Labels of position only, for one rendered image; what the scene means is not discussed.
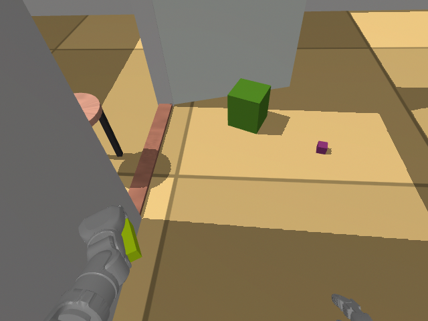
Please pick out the right robot hand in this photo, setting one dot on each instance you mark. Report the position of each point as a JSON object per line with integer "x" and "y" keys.
{"x": 350, "y": 308}

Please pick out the left robot hand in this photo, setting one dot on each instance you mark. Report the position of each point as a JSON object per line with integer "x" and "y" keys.
{"x": 112, "y": 217}

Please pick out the stool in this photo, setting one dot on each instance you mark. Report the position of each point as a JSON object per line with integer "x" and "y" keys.
{"x": 94, "y": 112}

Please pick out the left robot arm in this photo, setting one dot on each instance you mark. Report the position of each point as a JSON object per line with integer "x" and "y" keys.
{"x": 95, "y": 289}

